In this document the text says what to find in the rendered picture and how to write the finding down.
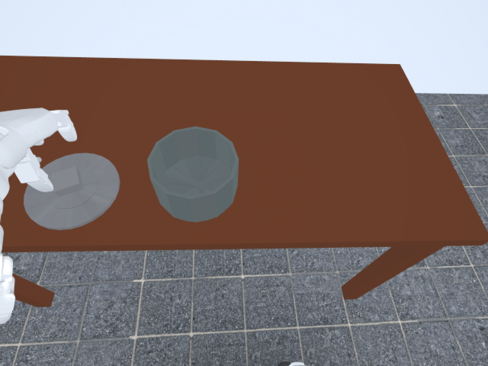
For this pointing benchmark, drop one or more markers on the left robot forearm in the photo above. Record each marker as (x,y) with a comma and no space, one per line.
(13,149)

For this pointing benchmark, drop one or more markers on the knob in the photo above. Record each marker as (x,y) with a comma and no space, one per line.
(67,181)

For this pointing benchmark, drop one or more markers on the pot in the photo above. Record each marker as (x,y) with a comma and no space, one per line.
(194,172)

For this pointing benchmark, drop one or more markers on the table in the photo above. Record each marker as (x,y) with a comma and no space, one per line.
(331,155)

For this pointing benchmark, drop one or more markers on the robot left upper arm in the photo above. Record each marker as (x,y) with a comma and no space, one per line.
(7,297)

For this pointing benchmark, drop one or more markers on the lid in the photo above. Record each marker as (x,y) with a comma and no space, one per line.
(101,184)

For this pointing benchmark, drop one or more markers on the left robot hand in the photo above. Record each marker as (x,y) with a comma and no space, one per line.
(35,125)

